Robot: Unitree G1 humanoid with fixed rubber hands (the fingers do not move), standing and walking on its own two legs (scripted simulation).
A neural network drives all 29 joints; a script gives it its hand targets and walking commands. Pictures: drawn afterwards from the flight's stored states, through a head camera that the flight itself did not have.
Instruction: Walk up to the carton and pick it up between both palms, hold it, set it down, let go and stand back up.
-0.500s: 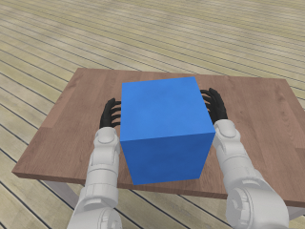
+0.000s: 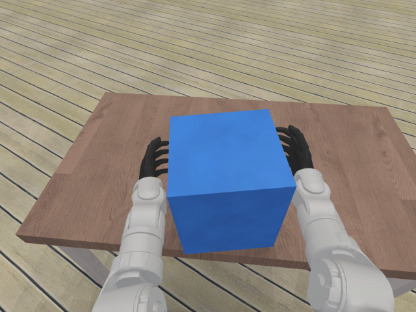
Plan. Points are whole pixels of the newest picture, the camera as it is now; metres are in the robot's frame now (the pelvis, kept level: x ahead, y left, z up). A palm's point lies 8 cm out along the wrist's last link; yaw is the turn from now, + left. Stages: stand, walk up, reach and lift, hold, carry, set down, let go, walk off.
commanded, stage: set down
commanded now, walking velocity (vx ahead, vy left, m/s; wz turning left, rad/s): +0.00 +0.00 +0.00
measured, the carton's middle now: (224, 185) +0.40 -0.02 +0.01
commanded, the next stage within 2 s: none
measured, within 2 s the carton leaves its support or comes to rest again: neither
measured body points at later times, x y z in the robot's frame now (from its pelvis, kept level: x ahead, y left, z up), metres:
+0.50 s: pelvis +0.00 -0.01 +0.00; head +0.03 -0.01 +0.45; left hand +0.39 +0.12 +0.06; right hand +0.41 -0.18 +0.07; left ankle -0.01 +0.13 -0.75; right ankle +0.00 -0.09 -0.75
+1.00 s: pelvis +0.00 -0.01 +0.00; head +0.04 +0.00 +0.45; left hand +0.39 +0.13 +0.06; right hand +0.40 -0.18 +0.07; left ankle -0.01 +0.13 -0.75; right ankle +0.00 -0.09 -0.75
